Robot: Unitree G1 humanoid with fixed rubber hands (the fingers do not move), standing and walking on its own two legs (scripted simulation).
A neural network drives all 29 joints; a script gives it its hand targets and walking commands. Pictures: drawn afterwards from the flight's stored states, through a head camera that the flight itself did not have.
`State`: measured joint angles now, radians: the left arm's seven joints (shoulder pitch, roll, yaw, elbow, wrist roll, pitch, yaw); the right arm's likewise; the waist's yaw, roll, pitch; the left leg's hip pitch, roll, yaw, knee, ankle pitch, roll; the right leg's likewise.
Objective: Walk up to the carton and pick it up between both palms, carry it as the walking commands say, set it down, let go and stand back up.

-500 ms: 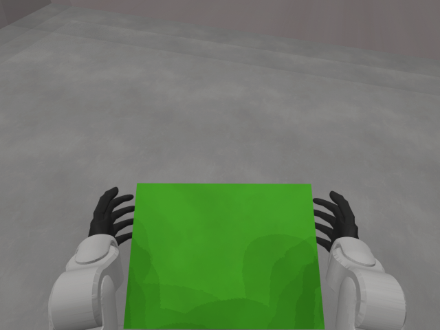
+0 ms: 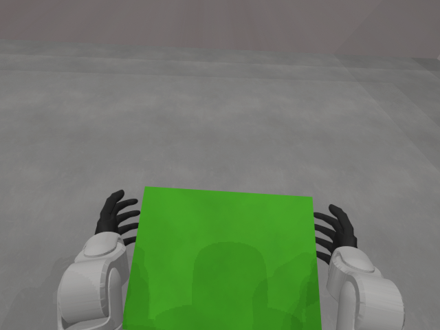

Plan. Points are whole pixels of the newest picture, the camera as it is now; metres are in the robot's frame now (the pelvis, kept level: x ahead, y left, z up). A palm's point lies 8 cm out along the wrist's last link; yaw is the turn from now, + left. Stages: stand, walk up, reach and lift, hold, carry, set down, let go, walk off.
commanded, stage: carry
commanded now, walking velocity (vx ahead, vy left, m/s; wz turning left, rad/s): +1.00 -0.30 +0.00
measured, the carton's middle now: (223, 259) +0.26 -0.01 +0.00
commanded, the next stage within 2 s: none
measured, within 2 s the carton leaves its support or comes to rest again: neither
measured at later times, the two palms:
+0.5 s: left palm (178, 202) +0.33 +0.08 +0.08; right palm (369, 205) +0.33 -0.27 +0.09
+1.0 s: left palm (249, 122) +0.60 -0.08 +0.07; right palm (372, 122) +0.64 -0.43 +0.06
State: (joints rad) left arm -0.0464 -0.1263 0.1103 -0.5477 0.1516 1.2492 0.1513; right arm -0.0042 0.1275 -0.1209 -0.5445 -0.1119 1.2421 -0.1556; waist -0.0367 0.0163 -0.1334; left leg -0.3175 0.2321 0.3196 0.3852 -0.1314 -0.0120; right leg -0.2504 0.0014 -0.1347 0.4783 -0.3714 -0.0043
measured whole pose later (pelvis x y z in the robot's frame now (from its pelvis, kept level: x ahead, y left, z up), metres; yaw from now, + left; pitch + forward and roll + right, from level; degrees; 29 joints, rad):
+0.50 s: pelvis +0.10 -0.10 -0.01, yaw -2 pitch +2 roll +0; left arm 0.00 -0.13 0.14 -0.61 0.12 1.25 0.16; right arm -0.04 0.13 -0.09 -0.53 -0.12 1.23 -0.16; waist -0.01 -0.05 -0.06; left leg -0.29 0.08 0.25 0.51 -0.25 0.04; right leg -0.28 0.06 -0.07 0.94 -0.31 0.01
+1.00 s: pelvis +0.39 -0.27 -0.01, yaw +5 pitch +3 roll -1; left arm 0.01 -0.13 0.10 -0.57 0.10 1.24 0.16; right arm 0.00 0.13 -0.13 -0.59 -0.13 1.27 -0.15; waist 0.02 0.04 -0.01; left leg -0.48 0.17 0.03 1.09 -0.36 -0.01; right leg -0.31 -0.06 -0.29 0.47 -0.21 -0.05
